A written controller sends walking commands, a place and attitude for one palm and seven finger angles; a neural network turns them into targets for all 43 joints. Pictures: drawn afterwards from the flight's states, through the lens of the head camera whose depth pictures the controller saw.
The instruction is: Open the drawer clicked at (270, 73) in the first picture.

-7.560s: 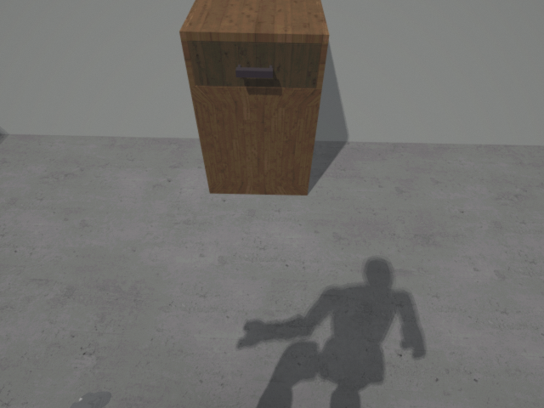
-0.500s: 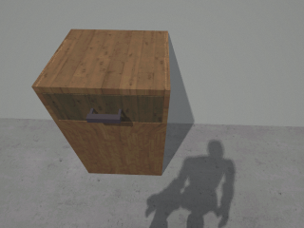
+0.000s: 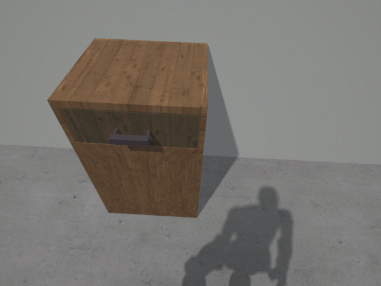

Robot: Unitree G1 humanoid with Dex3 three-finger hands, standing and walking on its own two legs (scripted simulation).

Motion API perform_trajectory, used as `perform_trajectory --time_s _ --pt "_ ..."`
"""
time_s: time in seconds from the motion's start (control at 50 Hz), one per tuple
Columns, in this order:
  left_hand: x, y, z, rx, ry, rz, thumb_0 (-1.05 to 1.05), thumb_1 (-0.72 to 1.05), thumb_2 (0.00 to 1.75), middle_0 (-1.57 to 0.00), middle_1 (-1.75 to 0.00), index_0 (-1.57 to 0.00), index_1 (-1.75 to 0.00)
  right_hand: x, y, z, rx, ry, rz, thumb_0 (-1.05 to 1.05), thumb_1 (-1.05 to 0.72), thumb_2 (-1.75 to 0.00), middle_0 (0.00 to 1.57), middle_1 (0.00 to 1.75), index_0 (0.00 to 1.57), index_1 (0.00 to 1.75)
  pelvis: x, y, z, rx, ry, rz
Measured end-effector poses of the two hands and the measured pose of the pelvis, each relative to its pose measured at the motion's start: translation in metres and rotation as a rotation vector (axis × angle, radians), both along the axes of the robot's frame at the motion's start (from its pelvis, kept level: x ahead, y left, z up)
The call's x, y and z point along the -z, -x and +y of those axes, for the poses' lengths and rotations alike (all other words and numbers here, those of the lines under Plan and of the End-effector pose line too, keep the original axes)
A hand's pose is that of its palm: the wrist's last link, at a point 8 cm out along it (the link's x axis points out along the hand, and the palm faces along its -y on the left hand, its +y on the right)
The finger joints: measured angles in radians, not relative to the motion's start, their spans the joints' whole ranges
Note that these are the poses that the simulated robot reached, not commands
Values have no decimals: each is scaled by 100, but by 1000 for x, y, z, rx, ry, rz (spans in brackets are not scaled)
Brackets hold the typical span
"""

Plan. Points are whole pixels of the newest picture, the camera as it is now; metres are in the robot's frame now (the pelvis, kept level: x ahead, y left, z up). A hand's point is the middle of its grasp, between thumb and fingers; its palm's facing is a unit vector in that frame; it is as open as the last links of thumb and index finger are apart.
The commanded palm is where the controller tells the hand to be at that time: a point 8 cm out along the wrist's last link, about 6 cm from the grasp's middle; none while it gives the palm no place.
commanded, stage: come to a stop and stand still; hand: left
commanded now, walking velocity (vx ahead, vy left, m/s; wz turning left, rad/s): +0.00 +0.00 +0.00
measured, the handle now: (131, 135) +0.58 +0.24 -0.09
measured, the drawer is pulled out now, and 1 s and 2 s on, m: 0.00 0.00 0.00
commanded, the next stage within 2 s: look again from close up in 0.14 s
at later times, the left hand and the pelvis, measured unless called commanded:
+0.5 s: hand out of the picture +0.01 +0.18 -0.18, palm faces +0.04 -0.98 -0.19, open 7.3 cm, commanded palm none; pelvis +0.01 +0.01 -0.01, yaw +1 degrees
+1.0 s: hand out of the picture -0.01 +0.19 -0.18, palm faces +0.03 -0.99 -0.17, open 7.3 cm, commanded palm none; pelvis +0.00 +0.03 +0.00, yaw +0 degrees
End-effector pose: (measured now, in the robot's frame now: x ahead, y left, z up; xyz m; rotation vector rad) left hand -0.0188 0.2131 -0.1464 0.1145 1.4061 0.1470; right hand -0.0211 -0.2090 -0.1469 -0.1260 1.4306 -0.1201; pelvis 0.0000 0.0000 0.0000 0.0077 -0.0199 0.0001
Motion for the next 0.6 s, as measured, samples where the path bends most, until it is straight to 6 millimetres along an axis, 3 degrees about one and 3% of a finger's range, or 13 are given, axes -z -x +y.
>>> perform_trajectory --time_s 0.14,0.26,0.36,0.6 --pt "3 33 -20 -28 48 79 0 92 90 -20 -30 -20 -30 -1 26 8 16 -12 66 1 -91 -90 20 30 20 30 0 2 -2 -2 2 5" --pt "6 39 -29 -21 73 96 0 91 90 -20 -30 -20 -30 -2 35 15 30 -24 86 1 -91 -90 20 30 20 30 2 2 -2 -4 1 6" --pt "10 22 -16 5 40 47 0 91 90 -20 -30 -20 -30 4 18 7 34 7 7 1 -91 -90 20 30 20 30 9 2 1 -16 12 21" --pt "0 -50 30 22 -52 -172 0 92 90 -20 -30 -20 -30 1 -33 3 8 43 -154 1 -92 -90 20 30 20 30 8 -6 15 -5 15 -10"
